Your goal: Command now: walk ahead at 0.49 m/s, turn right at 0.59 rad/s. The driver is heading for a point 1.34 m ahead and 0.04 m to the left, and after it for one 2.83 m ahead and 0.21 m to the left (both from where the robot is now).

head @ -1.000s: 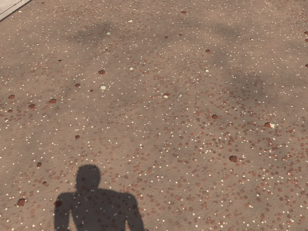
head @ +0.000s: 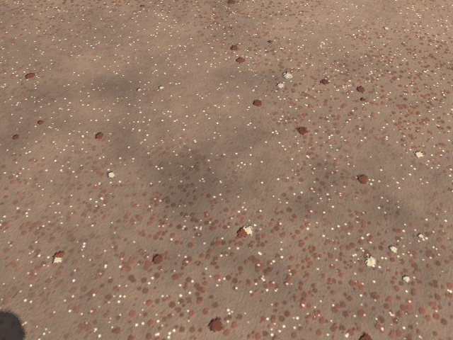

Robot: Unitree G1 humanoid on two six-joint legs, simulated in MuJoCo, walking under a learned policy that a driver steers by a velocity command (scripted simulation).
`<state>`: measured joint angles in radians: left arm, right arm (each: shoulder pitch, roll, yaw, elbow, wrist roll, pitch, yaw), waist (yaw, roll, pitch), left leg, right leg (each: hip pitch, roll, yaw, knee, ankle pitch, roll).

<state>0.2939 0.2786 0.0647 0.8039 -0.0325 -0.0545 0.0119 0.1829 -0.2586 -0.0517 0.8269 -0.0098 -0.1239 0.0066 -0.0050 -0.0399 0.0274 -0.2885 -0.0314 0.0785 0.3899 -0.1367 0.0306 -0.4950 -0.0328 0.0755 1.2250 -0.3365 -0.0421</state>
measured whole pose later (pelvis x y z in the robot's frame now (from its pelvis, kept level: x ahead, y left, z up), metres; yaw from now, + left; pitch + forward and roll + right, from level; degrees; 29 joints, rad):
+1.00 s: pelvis +0.55 -0.06 -0.01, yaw -7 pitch +2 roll +0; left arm 0.33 0.27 0.05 0.88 -0.02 -0.08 0.00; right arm 0.15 -0.26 -0.05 0.83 0.01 -0.10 0.04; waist 0.01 -0.02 0.02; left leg -0.41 -0.02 0.06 0.53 -0.16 0.06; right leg -0.34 -0.02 0.04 1.16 -0.42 -0.04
